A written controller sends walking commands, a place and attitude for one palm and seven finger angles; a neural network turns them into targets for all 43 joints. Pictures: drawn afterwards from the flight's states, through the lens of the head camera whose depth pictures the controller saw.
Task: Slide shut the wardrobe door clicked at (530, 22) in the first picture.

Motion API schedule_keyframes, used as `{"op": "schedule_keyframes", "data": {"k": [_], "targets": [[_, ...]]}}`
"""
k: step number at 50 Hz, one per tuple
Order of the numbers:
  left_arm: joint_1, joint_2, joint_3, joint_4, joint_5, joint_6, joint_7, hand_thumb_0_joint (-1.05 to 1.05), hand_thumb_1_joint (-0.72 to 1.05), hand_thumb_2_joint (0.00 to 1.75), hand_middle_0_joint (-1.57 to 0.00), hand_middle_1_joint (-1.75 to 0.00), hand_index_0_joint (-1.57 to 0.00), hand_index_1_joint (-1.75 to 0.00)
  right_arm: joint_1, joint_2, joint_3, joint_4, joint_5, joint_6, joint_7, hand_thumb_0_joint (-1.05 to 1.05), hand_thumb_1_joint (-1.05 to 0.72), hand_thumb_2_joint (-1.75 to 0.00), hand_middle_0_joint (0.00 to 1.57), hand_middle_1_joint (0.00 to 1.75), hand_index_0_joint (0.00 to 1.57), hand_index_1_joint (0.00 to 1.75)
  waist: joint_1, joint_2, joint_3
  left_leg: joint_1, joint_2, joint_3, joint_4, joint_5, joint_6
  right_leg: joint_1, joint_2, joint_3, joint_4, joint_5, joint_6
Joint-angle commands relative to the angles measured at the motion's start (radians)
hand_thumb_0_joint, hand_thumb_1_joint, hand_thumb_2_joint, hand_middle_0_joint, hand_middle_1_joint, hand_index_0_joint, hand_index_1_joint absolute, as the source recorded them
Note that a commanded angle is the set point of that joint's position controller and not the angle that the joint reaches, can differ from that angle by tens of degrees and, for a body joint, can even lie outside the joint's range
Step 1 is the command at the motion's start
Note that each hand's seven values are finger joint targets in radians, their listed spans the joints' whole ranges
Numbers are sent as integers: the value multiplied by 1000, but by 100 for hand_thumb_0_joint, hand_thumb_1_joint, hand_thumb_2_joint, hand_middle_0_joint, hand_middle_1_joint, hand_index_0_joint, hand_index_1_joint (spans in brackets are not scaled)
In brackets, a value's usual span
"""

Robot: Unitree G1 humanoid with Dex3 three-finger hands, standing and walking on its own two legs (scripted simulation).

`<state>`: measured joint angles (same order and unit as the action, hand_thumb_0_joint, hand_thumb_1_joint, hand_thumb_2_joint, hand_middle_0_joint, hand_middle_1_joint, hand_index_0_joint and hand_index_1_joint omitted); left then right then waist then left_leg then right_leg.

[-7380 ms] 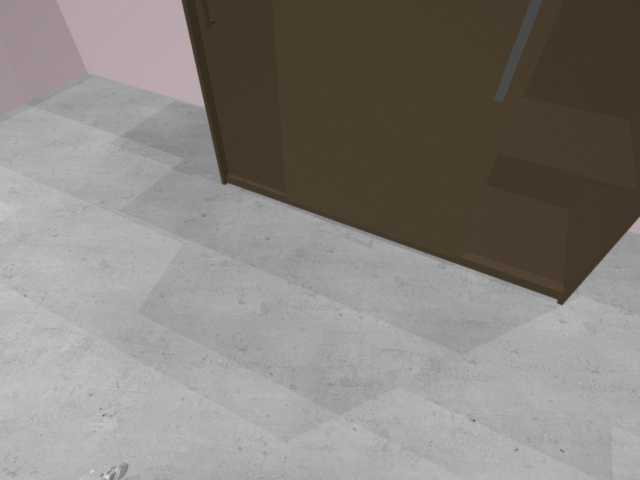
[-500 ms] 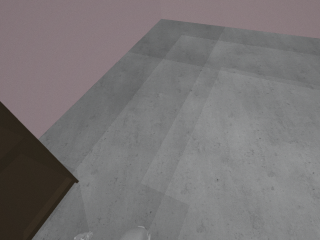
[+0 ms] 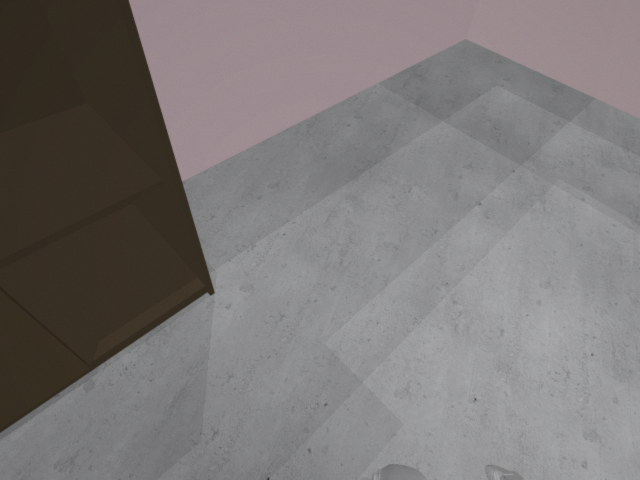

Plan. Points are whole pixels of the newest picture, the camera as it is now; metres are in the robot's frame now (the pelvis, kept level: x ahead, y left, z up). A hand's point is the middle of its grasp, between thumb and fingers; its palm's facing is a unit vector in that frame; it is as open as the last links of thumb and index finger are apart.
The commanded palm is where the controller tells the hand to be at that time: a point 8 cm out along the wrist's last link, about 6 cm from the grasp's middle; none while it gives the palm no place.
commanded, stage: turn to face it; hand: left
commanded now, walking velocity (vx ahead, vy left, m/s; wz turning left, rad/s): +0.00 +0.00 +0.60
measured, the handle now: out of the picture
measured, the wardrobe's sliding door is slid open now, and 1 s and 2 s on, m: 0.41 0.41 0.41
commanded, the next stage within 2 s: take the last steps up to it in 1.20 s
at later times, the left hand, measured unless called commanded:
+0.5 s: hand out of the picture +0.02 +0.15 -0.13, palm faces +0.32 -0.90 -0.29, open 7.4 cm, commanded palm none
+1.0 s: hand out of the picture -0.10 +0.20 -0.16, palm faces +0.58 -0.77 -0.25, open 7.4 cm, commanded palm none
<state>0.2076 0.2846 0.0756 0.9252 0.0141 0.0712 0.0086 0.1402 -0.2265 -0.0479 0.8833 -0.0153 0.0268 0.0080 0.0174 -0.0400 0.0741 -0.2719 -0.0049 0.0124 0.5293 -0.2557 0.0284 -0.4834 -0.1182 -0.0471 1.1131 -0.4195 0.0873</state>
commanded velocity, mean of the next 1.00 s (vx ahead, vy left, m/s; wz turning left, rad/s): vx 0.00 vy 0.00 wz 0.52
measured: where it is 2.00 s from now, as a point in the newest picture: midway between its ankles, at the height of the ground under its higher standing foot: outside the picture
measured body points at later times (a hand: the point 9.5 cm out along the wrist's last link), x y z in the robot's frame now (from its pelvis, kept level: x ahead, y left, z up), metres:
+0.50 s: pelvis -0.01 -0.06 +0.01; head +0.02 -0.09 +0.46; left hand +0.00 +0.20 -0.11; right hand +0.12 -0.30 -0.15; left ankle -0.07 +0.09 -0.64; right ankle +0.02 -0.15 -0.74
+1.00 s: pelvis -0.04 -0.01 +0.01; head -0.03 +0.01 +0.45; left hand -0.13 +0.24 -0.14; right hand +0.19 -0.16 -0.12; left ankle -0.08 +0.07 -0.74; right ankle +0.04 -0.15 -0.66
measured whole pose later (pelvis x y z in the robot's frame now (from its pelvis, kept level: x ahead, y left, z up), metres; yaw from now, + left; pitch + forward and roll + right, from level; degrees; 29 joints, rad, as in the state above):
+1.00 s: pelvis -0.04 -0.01 +0.01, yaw +34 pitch -1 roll -1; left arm 0.21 0.26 0.06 0.94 0.01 0.06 0.01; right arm 0.17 -0.20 -0.03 0.90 -0.01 0.03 0.00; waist 0.02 -0.03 0.05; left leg -0.22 -0.03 0.00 0.46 -0.23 0.04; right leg -0.48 -0.10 -0.03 1.07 -0.38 0.09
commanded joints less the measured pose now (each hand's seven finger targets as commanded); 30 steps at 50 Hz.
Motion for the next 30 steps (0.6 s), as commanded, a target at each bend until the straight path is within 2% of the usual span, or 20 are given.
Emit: {"op": "schedule_keyframes", "data": {"k": [1,3,6,9,10,11,12,13,14,15,16,17,18,19,21,22,24,30], "targets": [[-29,64,16,-100,2,-35,4,0,90,90,-20,-30,-20,-30,35,-211,-59,-54,-4,-10,-10,0,-90,-90,20,30,20,30,-38,191,-99,94,213,-254,-208,281,122,-33,16,34,-62,27,13],[-53,53,14,-118,-1,-36,8,0,90,90,-20,-30,-20,-30,47,-218,-65,-52,-8,-6,-8,0,-90,-90,20,30,20,30,-49,185,-91,92,222,-299,-207,242,137,-23,28,37,-134,4,13],[-73,47,8,-138,-4,-44,11,0,90,90,-20,-30,-20,-30,65,-219,-69,-51,-10,-1,-7,0,-90,-90,20,30,20,30,-56,200,-107,99,215,-359,-172,317,148,32,58,39,-267,-24,4],[-14,37,8,-134,-13,-53,15,0,90,90,-20,-30,-20,-30,33,-221,-74,-62,-11,4,-6,0,-90,-90,20,30,20,30,-28,218,-135,46,185,-382,-118,386,130,174,98,21,-441,23,-9],[22,44,10,-126,-13,-60,17,0,90,90,-20,-30,-20,-30,19,-214,-76,-67,-8,5,-5,0,-90,-90,20,30,20,30,-9,202,-145,18,165,-372,-81,385,110,243,103,14,-543,93,-11],[60,67,15,-119,-12,-70,20,0,90,90,-20,-30,-20,-30,10,-197,-73,-71,0,4,-3,0,-90,-90,20,30,20,30,15,157,-161,-65,128,-359,-20,323,73,374,80,31,-698,197,-15],[98,143,31,-118,2,-84,28,0,90,90,-20,-30,-20,-30,34,-129,-64,-81,10,3,3,0,-90,-90,20,30,20,30,32,-62,-190,-242,23,-246,154,52,-6,545,-122,215,-841,190,-65],[91,225,42,-126,12,-83,31,0,90,90,-20,-30,-20,-30,32,-90,-57,-107,5,3,3,0,-90,-90,20,30,20,30,32,-289,-153,-373,-98,-76,397,-330,-78,506,-376,456,-866,318,-183],[70,202,33,-136,4,-76,34,0,90,90,-20,-30,-20,-30,15,-146,-71,-99,-5,11,2,0,-90,-90,20,30,20,30,26,-172,-129,-332,-33,-126,564,-329,-65,372,-387,393,-849,319,-236],[1,145,28,-143,3,-83,36,0,90,90,-20,-30,-20,-30,32,-149,-75,-76,-9,21,8,0,-90,-90,20,30,20,30,-8,-200,-83,-323,-3,-145,631,-263,-61,290,-322,318,-870,239,-220],[-52,123,20,-159,1,-75,35,0,90,90,-20,-30,-20,-30,49,-142,-78,-56,-9,31,13,0,-90,-90,20,30,20,30,-35,-161,-48,-314,2,-113,687,-204,-67,255,-272,265,-867,201,-198],[-88,98,9,-164,1,-77,30,0,90,90,-20,-30,-20,-30,68,-136,-74,-32,-12,36,20,0,-90,-90,20,30,20,30,-53,-128,-20,-308,19,-83,727,-138,-78,242,-225,167,-848,221,-187],[-87,79,4,-164,2,-81,29,0,90,90,-20,-30,-20,-30,84,-121,-70,-23,-13,37,24,0,-90,-90,20,30,20,30,-57,-118,-26,-311,20,-63,731,-105,-88,260,-196,103,-831,275,-180],[-60,80,1,-157,2,-83,28,0,90,90,-20,-30,-20,-30,82,-111,-67,-21,-11,40,27,0,-90,-90,20,30,20,30,-48,-110,-23,-311,18,-49,732,-84,-94,265,-185,67,-828,289,-173],[-13,81,2,-137,3,-83,30,0,90,90,-20,-30,-20,-30,59,-108,-64,-18,-9,43,29,0,-90,-90,20,30,20,30,-26,-123,-24,-320,29,-32,693,-73,-106,310,-192,39,-833,301,-172],[7,87,4,-130,4,-83,31,0,90,90,-20,-30,-20,-30,44,-106,-62,-21,-9,44,29,0,-90,-90,20,30,20,30,-16,-136,-26,-319,37,-26,660,-83,-110,330,-202,39,-832,307,-182],[37,104,10,-115,8,-80,32,0,90,90,-20,-30,-20,-30,7,-103,-57,-31,-7,45,28,0,-90,-90,20,30,20,30,2,-123,-28,-308,49,-6,585,-115,-113,354,-231,27,-825,327,-201],[87,145,24,-78,17,-72,25,0,90,90,-20,-30,-20,-30,-51,-77,-37,-48,2,28,28,0,-90,-90,20,30,20,30,33,-168,-79,-183,37,74,305,-185,-97,400,-266,-33,-744,528,-217]]}}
